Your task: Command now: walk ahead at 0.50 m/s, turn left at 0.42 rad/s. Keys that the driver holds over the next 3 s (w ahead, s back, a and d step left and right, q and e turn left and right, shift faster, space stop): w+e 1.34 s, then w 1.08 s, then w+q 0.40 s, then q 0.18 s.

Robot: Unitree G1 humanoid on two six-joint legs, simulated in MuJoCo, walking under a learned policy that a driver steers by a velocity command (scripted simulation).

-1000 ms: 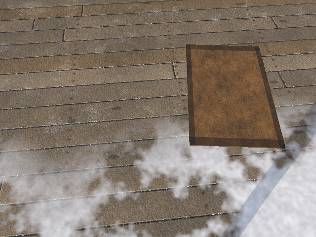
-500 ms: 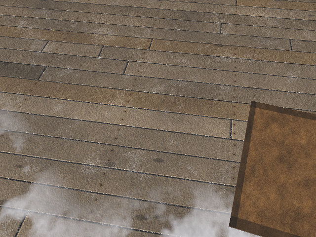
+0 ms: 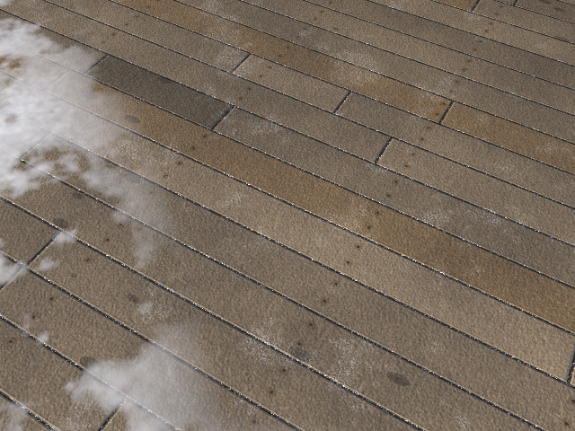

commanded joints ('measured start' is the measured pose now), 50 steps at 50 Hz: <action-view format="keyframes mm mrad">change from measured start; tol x32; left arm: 1 22 127 28 -71 13 -9 -2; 50 50 115 41 -209 -5 73 9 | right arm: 1 22 -102 -26 -60 -19 -24 -12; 50 56 -84 -8 24 -30 -61 -34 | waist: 1 3 52 -154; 16 -96 61 10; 22 36 -311 -429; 50 -56 120 -72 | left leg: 1 293 294 -383 -277 241 210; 14 374 311 -60 -359 181 98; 20 422 269 72 123 834 -11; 22 -239 -18 15 817 -329 -136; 23 -358 43 -155 880 -360 -110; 41 -33 77 -96 -46 139 -141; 45 711 438 -561 -126 -123 114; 50 339 369 -373 -290 -108 68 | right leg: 1 -238 -78 53 -71 66 9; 10 -214 -48 -10 -529 551 18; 17 -297 14 -23 -647 347 -69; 20 111 126 -102 -675 319 -140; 23 798 -254 780 -892 37 -390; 31 155 -89 308 -989 525 -316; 41 217 -61 387 -846 281 -193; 46 -381 123 142 -2 -193 -24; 50 -358 -11 110 10 55 -11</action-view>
